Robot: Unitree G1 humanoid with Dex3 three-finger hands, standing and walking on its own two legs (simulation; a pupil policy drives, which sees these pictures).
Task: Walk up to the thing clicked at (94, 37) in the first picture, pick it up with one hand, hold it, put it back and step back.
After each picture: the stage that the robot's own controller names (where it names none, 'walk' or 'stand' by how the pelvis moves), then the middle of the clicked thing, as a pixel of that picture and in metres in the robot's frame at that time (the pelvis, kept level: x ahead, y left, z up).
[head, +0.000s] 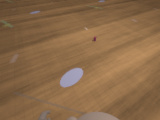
stand; (94, 38) +2.00 -0.12 -0.72
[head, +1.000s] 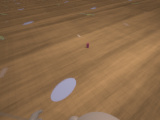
walk; (87, 45) +1.85 +0.17 -0.70
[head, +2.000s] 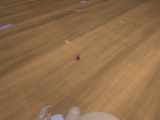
walk; (78, 57) +1.21 +0.31 -0.72
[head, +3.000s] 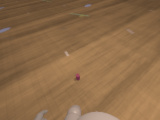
walk; (77, 77) +0.76 +0.23 -0.72
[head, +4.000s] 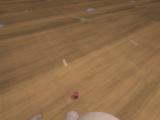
walk; (76, 95) +0.47 +0.15 -0.70
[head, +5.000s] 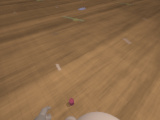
stand; (71, 101) +0.37 +0.19 -0.72
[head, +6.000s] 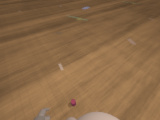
stand; (73, 102) +0.35 +0.17 -0.72
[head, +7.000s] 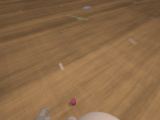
stand; (73, 102) +0.36 +0.17 -0.72
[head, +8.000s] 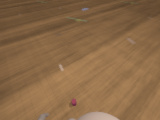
stand; (74, 102) +0.37 +0.18 -0.73
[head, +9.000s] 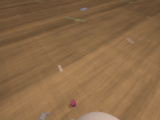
stand; (73, 103) +0.35 +0.19 -0.73
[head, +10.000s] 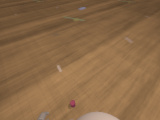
stand; (72, 103) +0.34 +0.19 -0.73
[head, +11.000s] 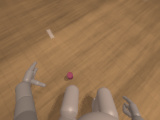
go down; (70, 75) +0.40 +0.18 -0.48
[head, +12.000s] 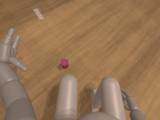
go down; (65, 63) +0.45 +0.20 -0.32
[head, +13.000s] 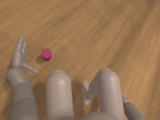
close in; (46, 55) +0.44 +0.23 -0.25
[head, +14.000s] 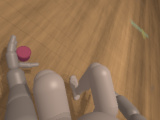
close; (23, 54) +0.43 +0.25 -0.23
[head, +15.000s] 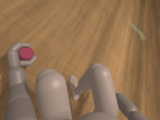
lift; (26, 55) +0.41 +0.25 -0.24
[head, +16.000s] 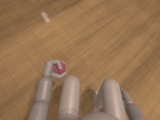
lift; (59, 70) +0.33 +0.21 -0.07
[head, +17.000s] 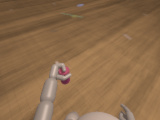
hold; (64, 75) +0.33 +0.17 +0.03
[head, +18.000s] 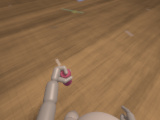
hold; (66, 77) +0.33 +0.17 +0.00
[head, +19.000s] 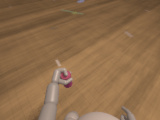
crouch; (66, 79) +0.32 +0.16 -0.01
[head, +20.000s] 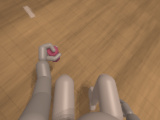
crouch; (54, 54) +0.46 +0.21 -0.10
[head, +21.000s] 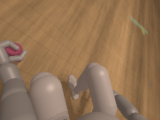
lower; (16, 53) +0.44 +0.27 -0.23
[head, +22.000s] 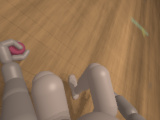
lower; (18, 52) +0.44 +0.27 -0.24
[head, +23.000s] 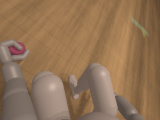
lower; (18, 52) +0.44 +0.27 -0.24
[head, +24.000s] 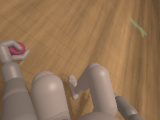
lower; (18, 52) +0.44 +0.27 -0.24
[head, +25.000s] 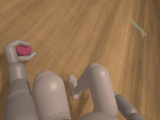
draw back; (23, 52) +0.43 +0.25 -0.24
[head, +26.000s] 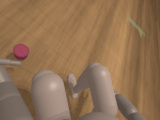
rise; (21, 52) +0.43 +0.25 -0.24
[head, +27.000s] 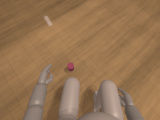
walk; (70, 67) +0.44 +0.17 -0.39
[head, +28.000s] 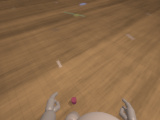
stand; (73, 100) +0.36 +0.15 -0.66
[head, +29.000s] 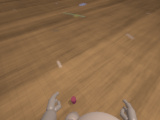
stand; (73, 100) +0.37 +0.16 -0.67
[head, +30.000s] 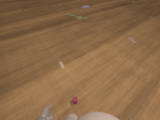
stand; (75, 100) +0.37 +0.15 -0.70
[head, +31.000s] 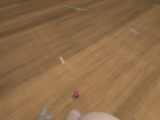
walk; (76, 94) +0.38 +0.16 -0.72
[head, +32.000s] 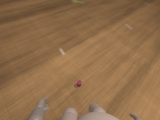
walk; (79, 83) +0.51 +0.06 -0.71
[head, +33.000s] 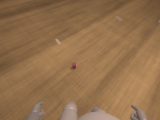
walk; (74, 65) +0.79 +0.21 -0.70
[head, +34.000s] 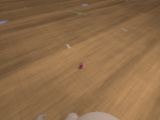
stand; (81, 65) +1.01 +0.16 -0.71
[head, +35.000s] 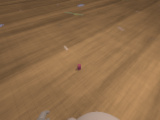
stand; (79, 67) +0.99 +0.18 -0.73
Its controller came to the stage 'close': yes
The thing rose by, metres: 0.70
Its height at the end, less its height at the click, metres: +0.00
